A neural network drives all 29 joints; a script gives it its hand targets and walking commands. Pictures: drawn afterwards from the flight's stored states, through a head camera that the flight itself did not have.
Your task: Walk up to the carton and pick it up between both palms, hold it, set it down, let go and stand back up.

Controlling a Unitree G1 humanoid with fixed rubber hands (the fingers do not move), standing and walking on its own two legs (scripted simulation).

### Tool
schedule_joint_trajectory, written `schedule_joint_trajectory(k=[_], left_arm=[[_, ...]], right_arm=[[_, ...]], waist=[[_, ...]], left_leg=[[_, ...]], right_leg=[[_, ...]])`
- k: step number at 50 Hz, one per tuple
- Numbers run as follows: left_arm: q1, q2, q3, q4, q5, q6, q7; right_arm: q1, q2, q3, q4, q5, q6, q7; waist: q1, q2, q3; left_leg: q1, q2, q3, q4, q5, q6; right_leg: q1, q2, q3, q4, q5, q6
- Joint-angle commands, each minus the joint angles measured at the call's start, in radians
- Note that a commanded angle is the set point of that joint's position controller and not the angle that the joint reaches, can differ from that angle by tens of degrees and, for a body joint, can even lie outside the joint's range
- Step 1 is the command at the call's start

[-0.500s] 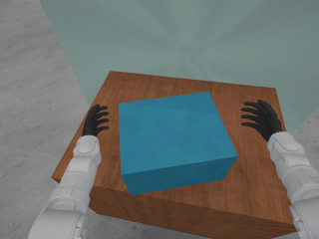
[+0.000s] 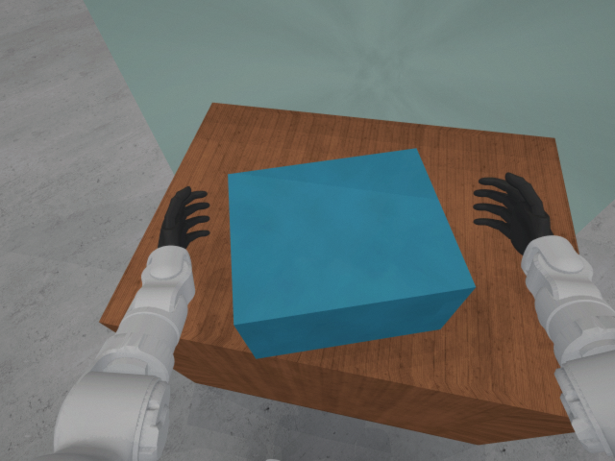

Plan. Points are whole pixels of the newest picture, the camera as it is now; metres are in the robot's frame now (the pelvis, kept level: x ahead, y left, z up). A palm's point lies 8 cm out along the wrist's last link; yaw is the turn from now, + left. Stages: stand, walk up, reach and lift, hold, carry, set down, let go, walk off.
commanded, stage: reach and lift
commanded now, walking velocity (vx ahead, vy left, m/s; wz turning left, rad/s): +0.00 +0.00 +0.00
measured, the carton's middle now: (336, 253) +0.45 +0.04 -0.09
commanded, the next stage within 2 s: none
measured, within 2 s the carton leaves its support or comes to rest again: neither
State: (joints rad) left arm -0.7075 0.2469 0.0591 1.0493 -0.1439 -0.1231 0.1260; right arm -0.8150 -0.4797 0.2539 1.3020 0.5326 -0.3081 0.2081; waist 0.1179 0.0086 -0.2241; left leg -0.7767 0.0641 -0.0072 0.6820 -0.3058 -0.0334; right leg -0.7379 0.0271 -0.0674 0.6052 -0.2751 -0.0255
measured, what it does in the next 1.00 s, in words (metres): stands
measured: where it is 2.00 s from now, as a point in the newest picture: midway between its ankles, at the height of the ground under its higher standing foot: outside the picture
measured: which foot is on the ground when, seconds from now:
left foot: down 0.00-1.00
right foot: down 0.00-1.00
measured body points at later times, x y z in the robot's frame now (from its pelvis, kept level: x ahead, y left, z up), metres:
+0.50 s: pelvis -0.03 -0.01 -0.03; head +0.12 -0.01 +0.39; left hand +0.36 +0.26 -0.06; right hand +0.43 -0.22 -0.06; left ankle -0.01 +0.13 -0.72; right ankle -0.01 -0.11 -0.72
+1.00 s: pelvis -0.02 -0.01 -0.04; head +0.13 -0.02 +0.38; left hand +0.39 +0.24 -0.06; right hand +0.45 -0.20 -0.06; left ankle -0.01 +0.13 -0.72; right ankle -0.01 -0.11 -0.72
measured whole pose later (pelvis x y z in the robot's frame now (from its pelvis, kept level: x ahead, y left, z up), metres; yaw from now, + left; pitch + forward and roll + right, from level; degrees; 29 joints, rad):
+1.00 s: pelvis -0.02 -0.01 -0.04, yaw -1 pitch +36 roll -2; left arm -0.78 0.22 0.01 1.24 -0.28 -0.40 0.08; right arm -0.85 -0.45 0.27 1.30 0.49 -0.40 0.21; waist 0.14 0.01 -0.34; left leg -1.18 0.07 -0.01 0.90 -0.36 -0.03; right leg -1.17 0.03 -0.06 0.87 -0.34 -0.03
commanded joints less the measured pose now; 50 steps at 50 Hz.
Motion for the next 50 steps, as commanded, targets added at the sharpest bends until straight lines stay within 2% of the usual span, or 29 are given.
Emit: schedule_joint_trajectory(k=[1, 7, 11, 18, 24, 31, 38, 44, 50], left_arm=[[-0.383, 0.155, -0.028, -0.056, -0.159, -0.141, 0.002], [-0.373, 0.147, -0.053, 0.016, -0.180, -0.207, -0.009], [-0.376, 0.156, -0.064, 0.044, -0.205, -0.261, -0.012], [-0.416, 0.206, -0.069, 0.064, -0.256, -0.337, -0.016], [-0.457, 0.220, -0.080, 0.065, -0.289, -0.358, -0.019], [-0.489, 0.166, -0.100, 0.102, -0.290, -0.343, -0.028], [-0.483, 0.092, -0.084, 0.124, -0.257, -0.327, -0.034], [-0.449, 0.047, -0.030, 0.105, -0.203, -0.334, -0.046], [-0.406, 0.003, 0.022, 0.068, -0.139, -0.351, -0.063]], right_arm=[[-0.551, -0.307, -0.011, -0.041, 0.051, -0.114, -0.017], [-0.528, -0.288, 0.010, 0.011, 0.046, -0.142, -0.007], [-0.530, -0.275, 0.011, 0.000, 0.030, -0.165, -0.003], [-0.557, -0.274, 0.013, -0.111, 0.009, -0.178, -0.006], [-0.591, -0.243, 0.012, -0.208, -0.006, -0.165, -0.012], [-0.586, -0.158, 0.011, -0.203, -0.029, -0.128, -0.010], [-0.581, -0.083, -0.002, -0.201, -0.051, -0.113, -0.010], [-0.573, -0.025, -0.021, -0.220, -0.083, -0.130, -0.017], [-0.561, 0.029, -0.067, -0.201, -0.149, -0.168, -0.033]], waist=[[0.131, 0.011, -0.723], [0.139, 0.010, -0.719], [0.141, 0.001, -0.759], [0.139, -0.065, -0.896], [0.136, -0.126, -0.941], [0.127, -0.157, -0.856], [0.134, -0.161, -0.826], [0.141, -0.158, -0.856], [0.122, -0.146, -0.887]], left_leg=[[0.317, -0.032, 0.091, 0.094, 0.794, -0.089], [0.278, -0.023, 0.093, 0.120, 0.732, -0.081], [0.217, -0.021, 0.095, 0.143, 0.664, -0.071], [0.067, -0.034, 0.116, 0.171, 0.498, -0.043], [-0.093, -0.049, 0.133, 0.180, 0.351, -0.020], [-0.201, -0.050, 0.130, 0.168, 0.223, -0.004], [-0.180, -0.048, 0.120, 0.169, 0.245, -0.002], [-0.139, -0.051, 0.113, 0.179, 0.343, -0.004], [-0.117, -0.055, 0.097, 0.193, 0.449, -0.011]], right_leg=[[0.094, 0.074, 0.007, 0.058, 0.487, 0.027], [0.003, 0.074, 0.002, 0.083, 0.365, 0.030], [-0.044, 0.069, 0.006, 0.116, 0.303, 0.034], [-0.008, 0.048, 0.024, 0.188, 0.277, 0.057], [0.047, 0.030, 0.036, 0.245, 0.234, 0.083], [0.049, 0.018, 0.052, 0.264, 0.121, 0.095], [0.044, 0.019, 0.050, 0.258, 0.129, 0.092], [0.094, 0.019, 0.052, 0.254, 0.255, 0.095], [0.149, 0.013, 0.056, 0.258, 0.405, 0.101]])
